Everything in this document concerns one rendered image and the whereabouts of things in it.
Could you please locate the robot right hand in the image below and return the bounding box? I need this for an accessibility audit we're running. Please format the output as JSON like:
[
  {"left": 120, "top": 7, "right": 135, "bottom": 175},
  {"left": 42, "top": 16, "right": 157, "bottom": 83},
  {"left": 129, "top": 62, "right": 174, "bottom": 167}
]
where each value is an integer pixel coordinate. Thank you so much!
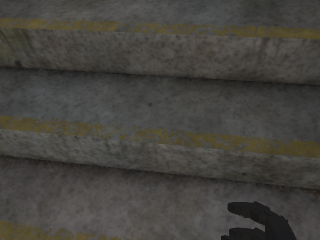
[{"left": 221, "top": 201, "right": 297, "bottom": 240}]

